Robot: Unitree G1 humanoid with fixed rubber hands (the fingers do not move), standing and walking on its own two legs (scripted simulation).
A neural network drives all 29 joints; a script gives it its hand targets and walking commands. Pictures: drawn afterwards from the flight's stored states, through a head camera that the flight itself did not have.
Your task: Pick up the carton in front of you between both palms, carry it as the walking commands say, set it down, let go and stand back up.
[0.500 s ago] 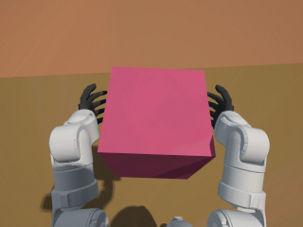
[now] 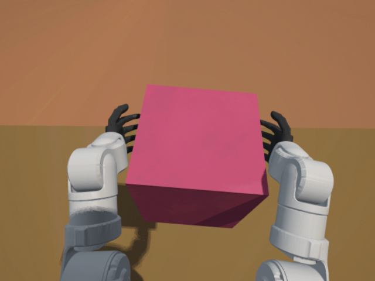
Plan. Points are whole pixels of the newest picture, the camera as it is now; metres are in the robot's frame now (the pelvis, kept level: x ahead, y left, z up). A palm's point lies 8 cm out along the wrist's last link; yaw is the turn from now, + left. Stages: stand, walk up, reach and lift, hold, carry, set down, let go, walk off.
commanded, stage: carry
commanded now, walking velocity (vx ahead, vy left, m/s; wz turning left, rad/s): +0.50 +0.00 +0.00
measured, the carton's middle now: (194, 164) +0.37 +0.01 +0.09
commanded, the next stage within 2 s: none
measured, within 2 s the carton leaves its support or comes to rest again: neither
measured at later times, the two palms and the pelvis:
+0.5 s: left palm (152, 64) +0.61 +0.14 +0.18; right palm (265, 66) +0.64 -0.16 +0.18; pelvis +0.28 -0.03 +0.04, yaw +1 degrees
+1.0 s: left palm (166, 17) +0.92 +0.15 +0.19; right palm (253, 24) +0.89 -0.16 +0.20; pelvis +0.56 +0.02 +0.08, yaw -1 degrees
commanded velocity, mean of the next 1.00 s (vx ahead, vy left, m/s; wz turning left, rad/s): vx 0.42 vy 0.00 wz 0.00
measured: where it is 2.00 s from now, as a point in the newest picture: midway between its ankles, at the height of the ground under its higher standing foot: (190, 197)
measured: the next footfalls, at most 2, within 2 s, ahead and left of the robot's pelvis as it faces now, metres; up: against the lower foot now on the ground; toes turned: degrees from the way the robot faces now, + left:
right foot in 0.38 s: +0.39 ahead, -0.11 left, +0.02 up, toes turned -5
left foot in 0.82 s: +0.64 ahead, +0.10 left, +0.05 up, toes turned +6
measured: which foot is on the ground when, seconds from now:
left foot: down 0.00-0.40, up 0.42-0.80, down 0.82-1.00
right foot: up 0.00-0.36, down 0.38-0.84, up 0.86-1.00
